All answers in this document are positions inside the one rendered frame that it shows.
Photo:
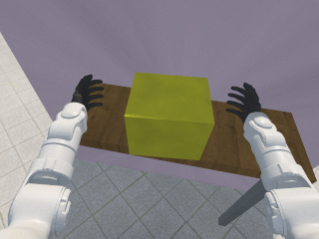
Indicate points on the robot right upper arm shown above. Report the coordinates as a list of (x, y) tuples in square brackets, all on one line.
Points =
[(293, 213)]

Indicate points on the left robot forearm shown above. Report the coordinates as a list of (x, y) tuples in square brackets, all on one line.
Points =
[(54, 163)]

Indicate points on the robot left upper arm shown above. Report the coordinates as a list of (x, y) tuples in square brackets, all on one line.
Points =
[(39, 212)]

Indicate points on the carton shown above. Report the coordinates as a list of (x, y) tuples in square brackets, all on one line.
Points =
[(168, 116)]

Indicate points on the table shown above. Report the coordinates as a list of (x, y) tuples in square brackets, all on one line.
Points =
[(226, 150)]

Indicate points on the right robot forearm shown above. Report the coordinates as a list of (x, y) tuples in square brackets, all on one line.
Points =
[(279, 169)]

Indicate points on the robot right hand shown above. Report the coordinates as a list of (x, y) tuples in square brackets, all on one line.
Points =
[(250, 101)]

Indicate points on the robot left hand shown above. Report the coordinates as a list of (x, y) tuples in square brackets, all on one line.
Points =
[(82, 91)]

